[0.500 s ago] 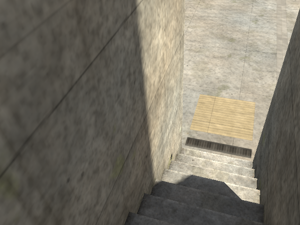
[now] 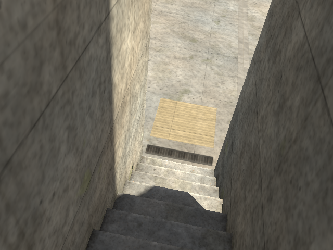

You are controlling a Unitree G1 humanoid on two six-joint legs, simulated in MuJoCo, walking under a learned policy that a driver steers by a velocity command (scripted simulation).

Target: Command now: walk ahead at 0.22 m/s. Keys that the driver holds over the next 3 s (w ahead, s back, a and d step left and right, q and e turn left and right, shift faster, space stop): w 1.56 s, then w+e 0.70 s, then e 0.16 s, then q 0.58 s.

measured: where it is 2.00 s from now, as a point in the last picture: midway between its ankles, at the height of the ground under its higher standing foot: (156, 223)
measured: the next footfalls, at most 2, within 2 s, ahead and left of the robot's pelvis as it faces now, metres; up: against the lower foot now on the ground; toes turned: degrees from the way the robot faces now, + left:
right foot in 0.22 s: +0.13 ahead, -0.18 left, -0.19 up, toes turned +5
left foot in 0.84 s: +0.45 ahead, +0.01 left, -0.38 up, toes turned -1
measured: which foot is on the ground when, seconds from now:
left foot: down 0.00-0.24, up 0.26-0.82, down 0.84-1.00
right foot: up 0.00-0.20, down 0.22-0.82, up 0.84-1.00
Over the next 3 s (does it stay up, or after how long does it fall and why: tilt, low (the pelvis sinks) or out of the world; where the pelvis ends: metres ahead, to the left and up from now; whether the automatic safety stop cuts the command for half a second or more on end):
stays up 1.33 -0.12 -1.10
